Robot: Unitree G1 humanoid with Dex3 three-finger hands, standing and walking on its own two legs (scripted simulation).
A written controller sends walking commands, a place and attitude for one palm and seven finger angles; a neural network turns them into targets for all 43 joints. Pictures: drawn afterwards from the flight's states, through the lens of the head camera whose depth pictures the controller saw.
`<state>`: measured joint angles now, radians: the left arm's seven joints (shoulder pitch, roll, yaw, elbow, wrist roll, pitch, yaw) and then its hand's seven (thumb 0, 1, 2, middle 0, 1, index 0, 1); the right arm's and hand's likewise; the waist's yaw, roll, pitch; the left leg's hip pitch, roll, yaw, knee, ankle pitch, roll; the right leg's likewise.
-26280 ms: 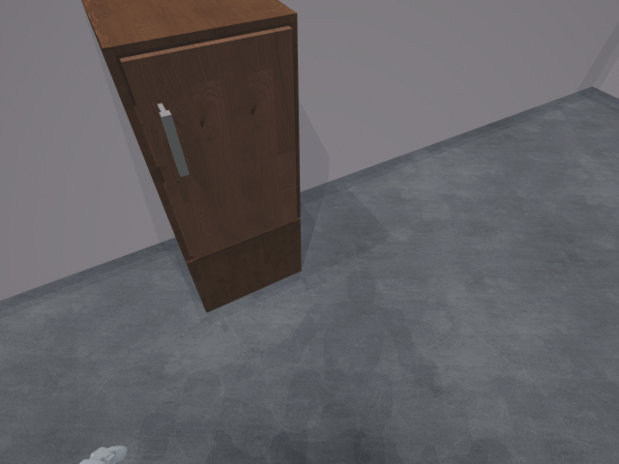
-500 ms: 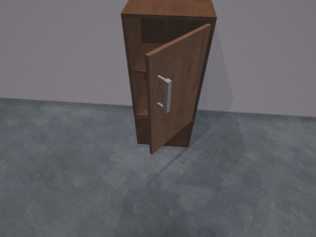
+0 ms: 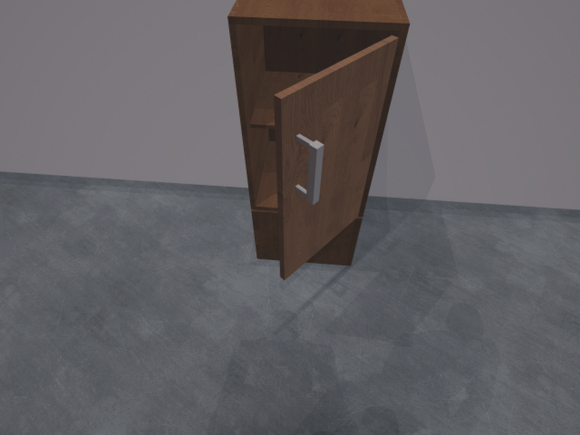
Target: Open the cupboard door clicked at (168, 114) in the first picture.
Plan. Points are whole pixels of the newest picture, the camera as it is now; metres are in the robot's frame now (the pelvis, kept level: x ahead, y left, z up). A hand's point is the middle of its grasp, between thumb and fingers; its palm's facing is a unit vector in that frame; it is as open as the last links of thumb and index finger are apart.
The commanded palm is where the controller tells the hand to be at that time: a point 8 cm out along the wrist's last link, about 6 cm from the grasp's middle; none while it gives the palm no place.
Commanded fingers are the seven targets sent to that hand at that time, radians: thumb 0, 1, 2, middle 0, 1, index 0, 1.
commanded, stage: look to check the result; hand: left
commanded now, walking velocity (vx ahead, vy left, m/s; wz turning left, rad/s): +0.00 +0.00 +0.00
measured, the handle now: (307, 170) +0.61 +0.00 -0.01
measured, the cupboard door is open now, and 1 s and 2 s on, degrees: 50 50 50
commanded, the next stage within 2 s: walk to a spot facing it in 0.24 s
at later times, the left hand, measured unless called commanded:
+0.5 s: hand out of the picture +0.00 +0.16 -0.18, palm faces +0.05 -0.98 -0.17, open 7.4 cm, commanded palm none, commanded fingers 0.00 0.90 0.90 -0.20 -0.30 -0.20 -0.30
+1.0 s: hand out of the picture +0.09 +0.15 -0.16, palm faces -0.16 -0.94 -0.30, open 7.4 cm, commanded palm none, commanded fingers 0.00 0.90 0.90 -0.20 -0.30 -0.20 -0.30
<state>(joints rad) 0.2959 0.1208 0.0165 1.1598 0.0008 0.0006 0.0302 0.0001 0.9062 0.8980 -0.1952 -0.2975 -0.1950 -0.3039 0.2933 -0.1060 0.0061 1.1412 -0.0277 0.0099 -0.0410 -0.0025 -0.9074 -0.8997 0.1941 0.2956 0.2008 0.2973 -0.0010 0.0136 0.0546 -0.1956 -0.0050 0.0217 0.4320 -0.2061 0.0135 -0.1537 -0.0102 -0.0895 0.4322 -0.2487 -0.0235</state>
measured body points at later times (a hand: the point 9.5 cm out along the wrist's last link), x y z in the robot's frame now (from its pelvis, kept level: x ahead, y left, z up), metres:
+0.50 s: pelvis +0.01 +0.00 +0.00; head +0.03 +0.00 +0.45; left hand +0.00 +0.21 -0.16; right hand +0.00 -0.21 -0.17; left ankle +0.02 +0.11 -0.74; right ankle -0.01 -0.10 -0.74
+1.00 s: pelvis +0.00 -0.04 +0.00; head +0.05 -0.08 +0.44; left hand +0.10 +0.20 -0.14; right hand +0.03 -0.30 -0.16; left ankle +0.00 +0.13 -0.66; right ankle -0.01 -0.10 -0.74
